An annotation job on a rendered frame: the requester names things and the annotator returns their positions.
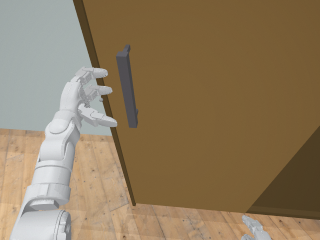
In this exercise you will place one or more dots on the robot right hand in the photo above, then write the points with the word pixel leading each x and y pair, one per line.
pixel 255 228

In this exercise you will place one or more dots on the left robot forearm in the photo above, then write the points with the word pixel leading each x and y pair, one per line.
pixel 49 188

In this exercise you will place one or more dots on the wardrobe door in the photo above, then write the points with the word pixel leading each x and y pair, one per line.
pixel 227 92
pixel 297 186

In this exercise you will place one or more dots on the robot left hand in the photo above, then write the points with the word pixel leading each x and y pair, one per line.
pixel 74 96

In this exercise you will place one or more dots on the handle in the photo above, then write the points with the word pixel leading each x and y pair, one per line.
pixel 125 74

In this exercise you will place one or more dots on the left robot upper arm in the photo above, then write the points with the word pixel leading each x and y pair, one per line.
pixel 44 225

